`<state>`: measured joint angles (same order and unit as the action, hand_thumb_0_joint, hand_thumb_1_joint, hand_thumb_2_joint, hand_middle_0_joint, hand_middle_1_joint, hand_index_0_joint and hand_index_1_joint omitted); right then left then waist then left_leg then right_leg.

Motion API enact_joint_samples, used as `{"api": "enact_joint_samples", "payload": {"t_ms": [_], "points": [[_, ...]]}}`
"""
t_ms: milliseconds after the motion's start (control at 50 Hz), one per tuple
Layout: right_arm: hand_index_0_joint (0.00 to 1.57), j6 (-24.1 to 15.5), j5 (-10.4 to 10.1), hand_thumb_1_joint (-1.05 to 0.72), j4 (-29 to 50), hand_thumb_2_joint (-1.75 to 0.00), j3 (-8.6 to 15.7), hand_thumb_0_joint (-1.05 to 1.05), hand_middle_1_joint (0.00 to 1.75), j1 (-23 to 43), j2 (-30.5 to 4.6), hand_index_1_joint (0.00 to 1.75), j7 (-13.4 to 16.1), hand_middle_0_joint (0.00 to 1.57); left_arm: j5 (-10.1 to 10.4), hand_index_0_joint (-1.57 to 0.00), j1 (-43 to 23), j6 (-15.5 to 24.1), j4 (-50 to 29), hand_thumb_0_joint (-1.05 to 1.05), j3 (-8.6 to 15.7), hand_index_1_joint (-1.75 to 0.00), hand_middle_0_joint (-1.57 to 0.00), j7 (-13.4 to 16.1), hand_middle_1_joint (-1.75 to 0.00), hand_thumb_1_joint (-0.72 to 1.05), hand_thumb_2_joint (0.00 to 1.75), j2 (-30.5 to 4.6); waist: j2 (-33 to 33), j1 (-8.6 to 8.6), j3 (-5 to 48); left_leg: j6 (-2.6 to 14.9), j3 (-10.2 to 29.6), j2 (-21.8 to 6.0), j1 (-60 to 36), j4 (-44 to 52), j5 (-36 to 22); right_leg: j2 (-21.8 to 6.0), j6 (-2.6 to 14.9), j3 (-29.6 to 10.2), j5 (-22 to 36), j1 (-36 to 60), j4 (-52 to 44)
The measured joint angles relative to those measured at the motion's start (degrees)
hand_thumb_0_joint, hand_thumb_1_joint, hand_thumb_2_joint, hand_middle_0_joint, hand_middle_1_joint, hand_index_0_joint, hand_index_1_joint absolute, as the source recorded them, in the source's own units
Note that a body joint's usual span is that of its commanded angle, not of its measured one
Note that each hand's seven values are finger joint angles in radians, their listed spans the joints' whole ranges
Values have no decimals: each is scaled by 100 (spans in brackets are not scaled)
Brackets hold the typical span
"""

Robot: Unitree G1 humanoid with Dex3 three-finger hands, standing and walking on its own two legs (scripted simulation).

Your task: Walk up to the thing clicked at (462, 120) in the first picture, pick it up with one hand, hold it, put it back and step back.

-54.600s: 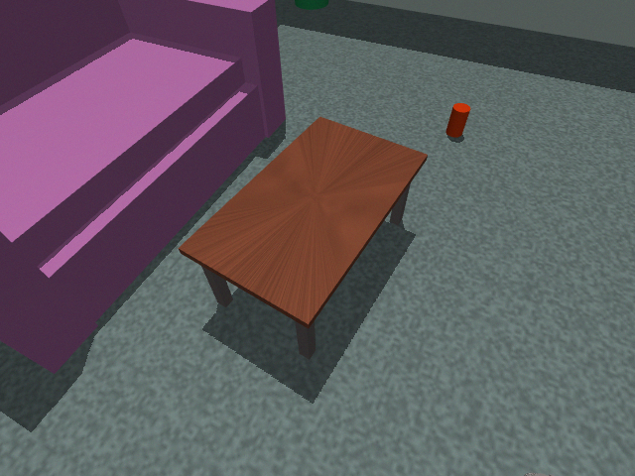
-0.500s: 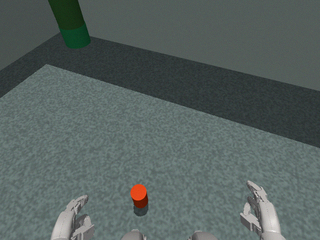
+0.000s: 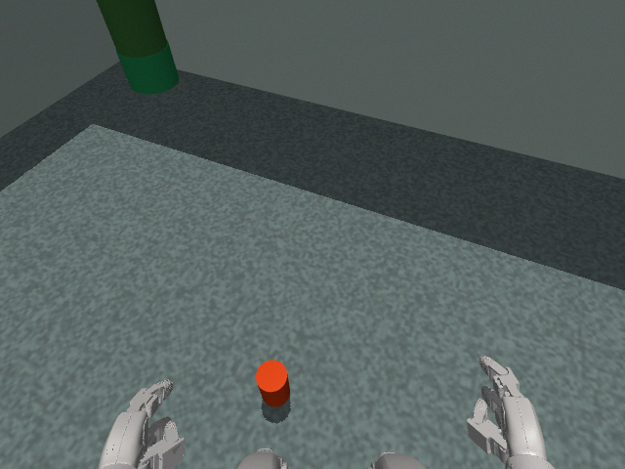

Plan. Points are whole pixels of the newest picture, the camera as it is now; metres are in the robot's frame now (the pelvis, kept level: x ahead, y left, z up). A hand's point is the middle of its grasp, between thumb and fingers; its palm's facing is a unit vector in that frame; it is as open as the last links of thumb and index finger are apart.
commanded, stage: stand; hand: left
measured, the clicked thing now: (273, 384) +0.41 +0.12 -0.64
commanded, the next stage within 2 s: none
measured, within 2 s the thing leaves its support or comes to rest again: neither
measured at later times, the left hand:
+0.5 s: hand (179, 452) +0.16 +0.18 -0.05, palm faces +0.05 -0.98 -0.20, open 7.4 cm
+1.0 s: hand (182, 446) +0.16 +0.18 -0.05, palm faces +0.05 -0.98 -0.20, open 7.4 cm
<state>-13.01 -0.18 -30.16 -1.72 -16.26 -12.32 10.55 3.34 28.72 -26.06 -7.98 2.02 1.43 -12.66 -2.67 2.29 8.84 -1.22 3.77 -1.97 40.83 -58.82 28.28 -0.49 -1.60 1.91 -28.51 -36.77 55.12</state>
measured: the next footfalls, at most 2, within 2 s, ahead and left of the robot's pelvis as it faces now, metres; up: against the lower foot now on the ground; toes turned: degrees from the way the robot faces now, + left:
none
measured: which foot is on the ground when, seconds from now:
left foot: down 0.00-1.00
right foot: down 0.00-1.00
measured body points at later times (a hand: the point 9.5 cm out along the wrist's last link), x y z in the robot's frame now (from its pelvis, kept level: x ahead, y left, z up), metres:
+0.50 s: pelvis +0.00 +0.00 +0.00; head +0.01 +0.01 +0.45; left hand +0.15 +0.23 -0.03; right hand +0.16 -0.24 -0.06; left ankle +0.01 +0.13 -0.68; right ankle -0.01 -0.14 -0.68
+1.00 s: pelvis +0.00 +0.00 +0.00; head +0.02 +0.00 +0.45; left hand +0.16 +0.23 -0.03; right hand +0.16 -0.25 -0.06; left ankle +0.01 +0.13 -0.68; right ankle -0.01 -0.14 -0.68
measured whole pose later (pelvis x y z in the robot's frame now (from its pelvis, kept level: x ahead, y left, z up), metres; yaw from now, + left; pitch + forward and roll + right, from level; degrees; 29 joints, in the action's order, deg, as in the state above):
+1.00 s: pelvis +0.00 +0.00 +0.00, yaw +0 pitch +10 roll -3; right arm -13.2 -0.2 -30.6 -1.5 -16.5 -12.3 10.6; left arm 3.3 28.9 -25.9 -7.8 2.0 1.2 -12.6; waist -2.7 2.4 9.2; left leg -1.3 3.8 -2.0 40.9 -58.8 28.5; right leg -0.4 -1.5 1.9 -28.8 -36.9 55.3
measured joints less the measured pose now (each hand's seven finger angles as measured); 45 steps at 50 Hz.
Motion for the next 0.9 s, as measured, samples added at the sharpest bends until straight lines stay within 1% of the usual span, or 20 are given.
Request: {"api": "enact_joint_samples", "payload": {"t_ms": [520, 900], "points": [[20, 9, -5, -90, 20, -90, 14, 1, 30, -4, -7, 30, -16, 21, -21, -20, -4, -58, 14, 1, -20, -30, -20, -10, -30, 90, 89, -16, 8, 1, 12, 4, 2, 3, -24, 10, -35, 0, -3, -1, 37, 27, -14], [20, -20, -10, -90, -28, -90, 11, 1, 30, -32, 11, 30, 3, 21, 6, -20, 26, 22, -9, 1, 0, -30, -20, -16, -30, 90, 89, 3, -11, 1, 5, -7, 5, -2, 43, -10, -2, 5, 7, 0, -5, -49, 24]]}}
